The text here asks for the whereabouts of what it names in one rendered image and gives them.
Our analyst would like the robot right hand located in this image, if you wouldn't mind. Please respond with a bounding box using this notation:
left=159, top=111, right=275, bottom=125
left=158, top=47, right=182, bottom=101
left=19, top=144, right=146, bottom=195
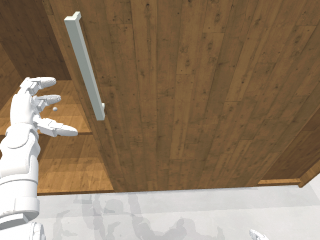
left=249, top=229, right=269, bottom=240

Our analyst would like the wardrobe door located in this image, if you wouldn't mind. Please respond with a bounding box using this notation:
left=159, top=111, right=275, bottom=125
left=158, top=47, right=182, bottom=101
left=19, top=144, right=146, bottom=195
left=261, top=107, right=320, bottom=180
left=41, top=0, right=320, bottom=193

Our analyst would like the robot left hand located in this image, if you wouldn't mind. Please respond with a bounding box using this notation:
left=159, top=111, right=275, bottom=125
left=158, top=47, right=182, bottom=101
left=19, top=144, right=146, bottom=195
left=10, top=77, right=78, bottom=137

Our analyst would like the left robot upper arm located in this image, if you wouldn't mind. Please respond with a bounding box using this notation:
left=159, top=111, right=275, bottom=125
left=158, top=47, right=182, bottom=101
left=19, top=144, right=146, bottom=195
left=0, top=222, right=46, bottom=240

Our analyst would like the left robot forearm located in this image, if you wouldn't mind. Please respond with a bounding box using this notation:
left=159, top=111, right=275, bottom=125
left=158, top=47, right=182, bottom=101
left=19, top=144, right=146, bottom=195
left=0, top=123, right=41, bottom=230

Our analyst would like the handle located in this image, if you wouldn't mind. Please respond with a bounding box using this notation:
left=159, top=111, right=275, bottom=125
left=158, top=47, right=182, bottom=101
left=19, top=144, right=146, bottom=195
left=64, top=11, right=105, bottom=121

